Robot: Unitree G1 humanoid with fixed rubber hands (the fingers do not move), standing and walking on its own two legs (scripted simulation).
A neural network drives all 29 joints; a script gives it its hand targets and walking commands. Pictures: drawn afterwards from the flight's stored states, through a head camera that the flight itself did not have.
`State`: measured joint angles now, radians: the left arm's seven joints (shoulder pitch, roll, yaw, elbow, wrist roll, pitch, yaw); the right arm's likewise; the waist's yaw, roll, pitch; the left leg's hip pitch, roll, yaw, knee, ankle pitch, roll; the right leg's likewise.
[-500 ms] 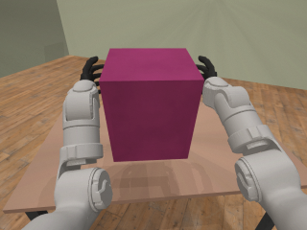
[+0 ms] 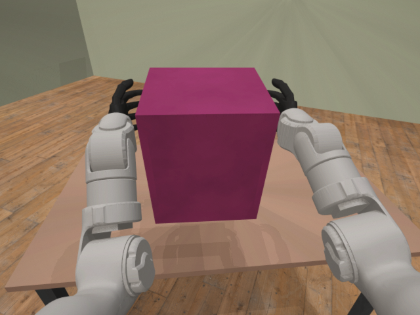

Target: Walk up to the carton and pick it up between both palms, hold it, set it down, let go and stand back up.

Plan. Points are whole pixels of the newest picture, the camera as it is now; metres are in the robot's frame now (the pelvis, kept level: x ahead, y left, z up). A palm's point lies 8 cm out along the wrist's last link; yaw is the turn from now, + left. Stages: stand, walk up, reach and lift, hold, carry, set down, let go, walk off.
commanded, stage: hold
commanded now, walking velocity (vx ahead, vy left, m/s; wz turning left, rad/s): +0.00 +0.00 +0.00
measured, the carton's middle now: (204, 145) +0.38 +0.01 +0.22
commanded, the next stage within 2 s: none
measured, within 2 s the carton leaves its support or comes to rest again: neither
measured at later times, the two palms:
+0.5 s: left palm (122, 119) +0.37 +0.16 +0.29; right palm (283, 117) +0.37 -0.13 +0.28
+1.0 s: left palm (125, 121) +0.36 +0.15 +0.29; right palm (288, 120) +0.36 -0.14 +0.28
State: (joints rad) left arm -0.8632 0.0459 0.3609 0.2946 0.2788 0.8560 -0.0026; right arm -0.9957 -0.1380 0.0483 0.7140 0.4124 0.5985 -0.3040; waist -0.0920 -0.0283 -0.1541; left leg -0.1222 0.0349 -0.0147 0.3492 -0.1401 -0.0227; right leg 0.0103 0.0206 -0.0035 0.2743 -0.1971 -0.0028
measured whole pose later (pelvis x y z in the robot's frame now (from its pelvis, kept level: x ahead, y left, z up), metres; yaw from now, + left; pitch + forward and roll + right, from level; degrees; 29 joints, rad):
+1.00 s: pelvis +0.00 +0.00 +0.00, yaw -1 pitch -5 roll -1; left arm -0.87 0.04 0.36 0.30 0.29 0.86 0.01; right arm -1.01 -0.15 0.05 0.74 0.41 0.60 -0.28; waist -0.08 -0.01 -0.15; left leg -0.13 0.03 -0.01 0.34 -0.14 -0.02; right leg 0.00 0.02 0.01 0.28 -0.19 0.00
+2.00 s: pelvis +0.00 -0.01 +0.00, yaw +0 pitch -4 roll -1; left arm -0.93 0.07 0.38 0.40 0.27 0.83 0.00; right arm -1.06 -0.14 0.04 0.81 0.39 0.60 -0.29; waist -0.07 -0.02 -0.18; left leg -0.14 0.04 -0.03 0.34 -0.13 -0.03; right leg -0.02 0.03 0.01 0.28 -0.20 -0.01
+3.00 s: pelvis +0.01 +0.00 +0.00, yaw +0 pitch -4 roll -1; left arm -0.90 0.06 0.38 0.37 0.27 0.84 0.00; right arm -1.04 -0.15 0.08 0.78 0.43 0.61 -0.31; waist -0.08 -0.02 -0.17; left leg -0.12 0.03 -0.04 0.35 -0.15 -0.03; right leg 0.01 0.03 0.01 0.26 -0.20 -0.01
